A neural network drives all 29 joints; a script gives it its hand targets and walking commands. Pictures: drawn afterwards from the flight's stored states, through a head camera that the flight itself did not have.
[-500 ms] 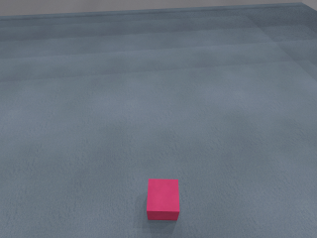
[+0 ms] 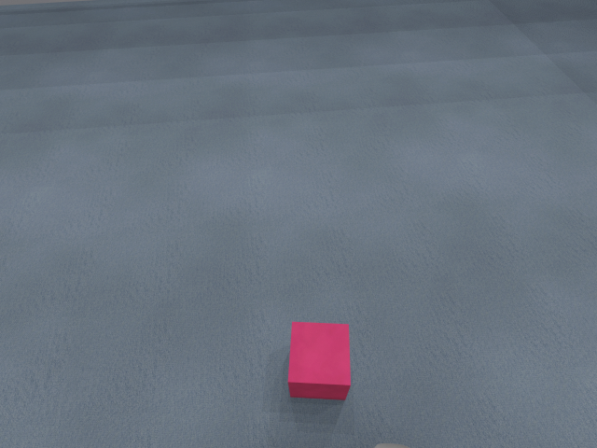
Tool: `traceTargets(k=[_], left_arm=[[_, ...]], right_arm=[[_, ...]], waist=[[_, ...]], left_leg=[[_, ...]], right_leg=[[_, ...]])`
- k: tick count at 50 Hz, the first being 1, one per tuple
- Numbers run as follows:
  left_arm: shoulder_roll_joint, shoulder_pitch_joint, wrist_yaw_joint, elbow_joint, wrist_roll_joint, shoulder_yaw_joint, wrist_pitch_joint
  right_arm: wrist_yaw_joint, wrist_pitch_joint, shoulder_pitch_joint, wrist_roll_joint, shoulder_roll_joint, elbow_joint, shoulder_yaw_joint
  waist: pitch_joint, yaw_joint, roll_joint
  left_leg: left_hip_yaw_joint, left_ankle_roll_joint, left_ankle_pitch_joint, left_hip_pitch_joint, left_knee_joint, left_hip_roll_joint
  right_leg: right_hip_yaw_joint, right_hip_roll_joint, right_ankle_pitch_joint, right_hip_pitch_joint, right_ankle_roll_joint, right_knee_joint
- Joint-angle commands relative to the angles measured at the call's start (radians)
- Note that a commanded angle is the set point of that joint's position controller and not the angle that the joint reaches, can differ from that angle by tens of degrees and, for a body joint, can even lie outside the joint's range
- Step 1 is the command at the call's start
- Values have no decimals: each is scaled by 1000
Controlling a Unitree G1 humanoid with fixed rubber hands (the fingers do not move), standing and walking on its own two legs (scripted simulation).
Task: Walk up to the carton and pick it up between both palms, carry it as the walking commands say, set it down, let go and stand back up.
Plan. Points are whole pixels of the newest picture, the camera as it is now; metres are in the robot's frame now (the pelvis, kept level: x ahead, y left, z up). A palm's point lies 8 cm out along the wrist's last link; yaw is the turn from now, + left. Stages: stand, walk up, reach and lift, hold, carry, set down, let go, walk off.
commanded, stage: walk up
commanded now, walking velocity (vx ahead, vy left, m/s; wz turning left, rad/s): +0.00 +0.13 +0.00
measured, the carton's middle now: (319, 361) +0.41 -0.03 -0.67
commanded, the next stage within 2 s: stand in 1.94 s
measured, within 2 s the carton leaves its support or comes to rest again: neither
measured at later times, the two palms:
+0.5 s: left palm out of the picture +0.06 +0.26 -0.13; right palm out of the picture -0.01 -0.15 -0.14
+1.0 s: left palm out of the picture +0.03 +0.25 -0.14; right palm out of the picture +0.02 -0.15 -0.14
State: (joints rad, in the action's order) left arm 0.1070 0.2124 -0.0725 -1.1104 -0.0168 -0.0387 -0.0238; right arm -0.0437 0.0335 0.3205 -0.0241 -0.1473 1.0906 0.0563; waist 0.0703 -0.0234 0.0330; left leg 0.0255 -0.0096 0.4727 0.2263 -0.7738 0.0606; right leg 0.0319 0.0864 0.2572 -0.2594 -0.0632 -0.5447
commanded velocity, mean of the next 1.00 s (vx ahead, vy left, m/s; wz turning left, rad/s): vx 0.03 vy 0.02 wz -0.01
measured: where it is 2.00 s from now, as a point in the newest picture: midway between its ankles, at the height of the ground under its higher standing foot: outside the picture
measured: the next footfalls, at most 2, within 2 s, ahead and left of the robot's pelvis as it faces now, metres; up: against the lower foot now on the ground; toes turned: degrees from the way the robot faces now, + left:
left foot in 0.10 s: +0.02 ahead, +0.12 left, +0.00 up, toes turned -7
right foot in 0.36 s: +0.03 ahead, -0.07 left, +0.00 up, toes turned -6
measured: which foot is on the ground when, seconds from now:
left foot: up 0.00-0.08, down 0.10-1.00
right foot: down 0.00-0.10, up 0.12-0.34, down 0.36-1.00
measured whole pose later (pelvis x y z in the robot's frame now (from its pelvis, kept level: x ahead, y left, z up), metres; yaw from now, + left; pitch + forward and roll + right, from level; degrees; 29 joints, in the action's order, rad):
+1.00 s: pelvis +0.04 +0.05 +0.01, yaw -2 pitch -2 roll +0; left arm 0.11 0.24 -0.05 -1.19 -0.01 -0.01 -0.01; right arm -0.06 -0.02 0.29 -0.02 -0.10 1.15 0.03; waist 0.04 -0.01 0.00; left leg 0.05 -0.07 0.31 0.04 -0.38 0.06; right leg 0.08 0.01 0.29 -0.08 0.00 -0.41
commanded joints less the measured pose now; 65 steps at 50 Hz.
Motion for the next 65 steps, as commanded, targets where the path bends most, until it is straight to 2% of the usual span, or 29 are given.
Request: traceTargets(k=[1, 3, 4, 5, 6, 7, 8, 10, 11, 12, 13, 14, 15, 17, 18, 20, 21, 27, 32, 39, 40, 51, 52, 53, 54, 55, 57, 61, 65], left_arm=[[249, 65, -22, 72, -17, -53, 4], [228, -22, -9, 112, -32, -44, 1], [201, -107, 17, 112, -26, -40, -2], [162, -127, 21, 132, -14, -22, -16], [103, -86, 19, 152, -22, 0, -20], [67, -23, 13, 132, -21, 3, -18], [82, 16, 30, 82, -19, -2, -29], [157, 11, 30, 100, 8, -12, -33], [135, 13, 37, 97, -3, -9, -33], [97, 39, 45, 61, -4, -12, -45], [137, 53, 34, 69, 12, -9, -44], [153, -15, 41, 83, 1, -10, -34], [142, -15, 34, 83, 16, -2, -33], [90, 27, 36, 70, 16, 9, -16], [120, 37, 25, 52, 15, 9, -11], [184, 122, 14, -1, -3, 2, 10], [147, 68, 27, 29, 7, 16, 19], [80, 48, 28, 3, 3, 16, 22], [57, 25, 30, -10, 0, 19, 19], [64, 34, 24, -28, 4, 18, 23], [53, 56, 24, -33, 8, 21, 28], [74, 62, 17, -49, 0, 21, 22], [99, 95, 9, -55, -5, 16, 17], [174, 80, 7, -61, -11, -11, 5], [178, 33, 12, -24, -29, -30, -10], [133, 13, 7, -10, -32, -32, -15], [113, 13, 16, 37, -24, -28, -23], [63, 26, 29, 47, -5, 0, -35], [84, 50, 21, 36, 6, 13, -15]], right_arm=[[4, -2, 55, -2, -63, -84, 5], [11, -13, 135, 2, -49, -95, 5], [19, -16, 352, 8, -17, -8, -1], [19, -11, 309, -26, -110, -21, 19], [12, -18, 164, -19, -232, -88, 30], [3, -27, 122, -15, -196, -85, 12], [9, -48, 154, -11, -162, -53, -1], [2, -68, -22, -13, -115, -111, -35], [-3, -57, -18, -11, -132, -117, -20], [-5, -67, 54, -11, -144, -98, -2], [-7, -72, -41, -10, -168, -130, -9], [0, -76, 13, -7, -152, -102, -6], [-3, -77, -35, -11, -107, -104, -29], [3, -75, 45, -8, -130, -68, -5], [-2, -78, 43, -2, -76, -60, -31], [-2, -86, 59, 27, -53, -35, -41], [-4, -76, 30, 32, -92, -51, -31], [-13, -63, 100, 21, -33, 28, -26], [-16, -64, 43, 5, -63, 17, -18], [-20, -69, 42, 4, -21, 38, -17], [-15, -69, 40, 5, -21, 28, -21], [-23, -64, 65, 8, -43, 39, -12], [-22, -59, 92, 3, -47, 44, -10], [-33, -58, 125, 9, -130, 18, 13], [-47, -51, 210, 6, -179, 23, 38], [-51, -54, 223, -6, -146, 43, 22], [-50, -62, 123, -19, -117, 1, 19], [-25, -68, 16, -16, -82, -53, -4], [-15, -50, 22, -3, -87, -22, -23]], waist=[[-11, -29, -276], [-67, 37, -257], [-121, 148, -193], [-44, 155, 65], [-15, 92, 272], [-59, 52, 179], [-58, 63, 39], [112, -11, 37], [79, -8, 98], [53, 35, 134], [105, 3, 154], [79, 48, 187], [111, 21, 153], [49, 20, 139], [88, 8, 108], [-42, -4, -105], [67, 24, -101], [-36, 32, -97], [11, 26, -8], [-55, 25, -31], [-28, 33, 29], [25, 33, -20], [-11, 61, -15], [43, 89, -63], [39, 138, 21], [19, 122, -19], [27, 82, 89], [46, 50, 159], [87, 14, 53]], left_leg=[[-118, 23, 79, 131, -209, -133], [-94, 11, -22, -21, 25, -126], [-52, 4, -106, -281, 223, -113], [-167, 6, -118, -216, 484, -196], [-424, -17, -399, -138, 570, -391], [-377, -86, -512, -48, 560, -395], [-570, -93, -155, -13, 631, -423], [-436, -99, -489, 133, 551, -356], [-308, -93, -416, 145, 575, -315], [-354, -66, -150, 50, 640, -357], [-266, -99, -412, 113, 573, -331], [-314, -118, -174, 32, 622, -318], [-278, -130, -531, 76, 551, -332], [-263, -126, -350, -24, 522, -285], [-252, -59, -688, -15, 491, -297], [-160, 2, -642, -11, 403, -223], [-103, -12, -615, -34, 415, -153], [-105, -14, -556, -169, 450, -178], [-77, -8, -629, -130, 454, -170], [-94, -11, -770, -184, 431, -192], [-80, -24, -738, -151, 423, -188], [-72, -22, -728, -164, 428, -183], [-97, -16, -762, -191, 441, -210], [-228, -33, -942, -285, 414, -321], [-361, -85, -1248, -415, 360, -467], [-334, -142, -1279, -338, 339, -485], [-257, -230, -1124, -213, 385, -468], [-174, -171, -730, -50, 466, -356], [-98, -77, -403, 169, 408, -231]], right_leg=[[-302, 330, -300, -98, 256, 172], [-210, 257, -237, -179, 173, 134], [-138, 180, 239, -334, 127, 80], [-12, 73, 152, -368, 79, -142], [81, -55, 328, -420, 18, -353], [-19, -8, 297, -246, 30, -462], [-83, -21, 222, -231, 23, -478], [-107, 14, 169, -172, 18, -429], [-74, 19, 131, -97, 33, -419], [-45, 3, 120, -159, 28, -382], [-43, 18, 137, -80, 26, -280], [-10, -9, 170, -120, 30, -264], [-32, 7, 191, -29, 29, -194], [41, -58, 193, 6, 45, 8], [-56, 20, 22, 95, 57, 152], [-100, 89, -281, 311, 101, 167], [-103, 80, -434, 145, 97, 124], [-37, 48, -261, 171, 96, 180], [-46, 52, -308, 145, 85, 196], [-34, 49, -349, 147, 89, 162], [-34, 51, -346, 154, 84, 183], [-28, 39, -308, 106, 78, 188], [-9, 15, -265, 92, 69, 136], [41, -37, -52, -76, 59, -20], [67, -83, 231, -284, 39, -230], [14, -29, 270, -260, 33, -308], [-8, -7, 252, -231, 35, -401], [12, -6, 152, -89, 21, -227], [-8, 3, -165, 206, 57, 145]])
